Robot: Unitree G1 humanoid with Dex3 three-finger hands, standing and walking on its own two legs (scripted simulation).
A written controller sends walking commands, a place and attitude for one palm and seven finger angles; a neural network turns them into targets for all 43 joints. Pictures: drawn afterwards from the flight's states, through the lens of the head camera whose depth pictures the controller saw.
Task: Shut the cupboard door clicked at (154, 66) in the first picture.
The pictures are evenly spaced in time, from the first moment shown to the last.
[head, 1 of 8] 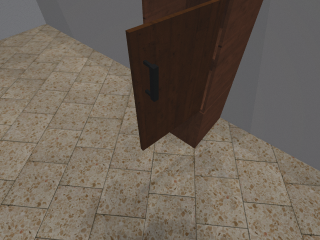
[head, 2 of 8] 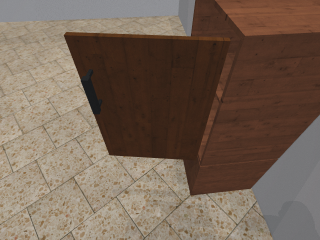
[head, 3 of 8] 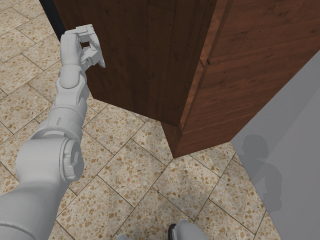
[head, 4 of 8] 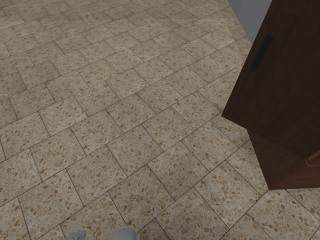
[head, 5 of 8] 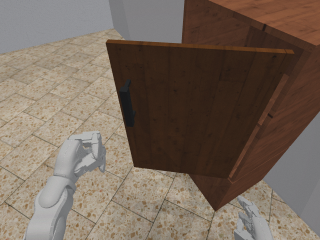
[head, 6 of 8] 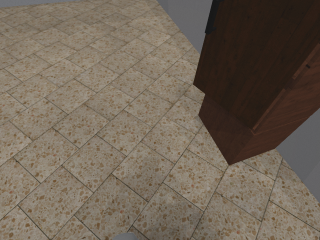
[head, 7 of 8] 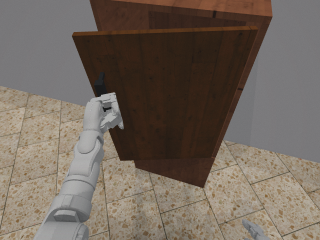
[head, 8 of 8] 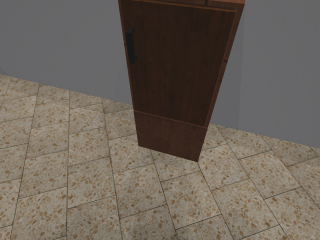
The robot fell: no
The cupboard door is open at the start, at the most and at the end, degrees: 80 80 0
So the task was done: yes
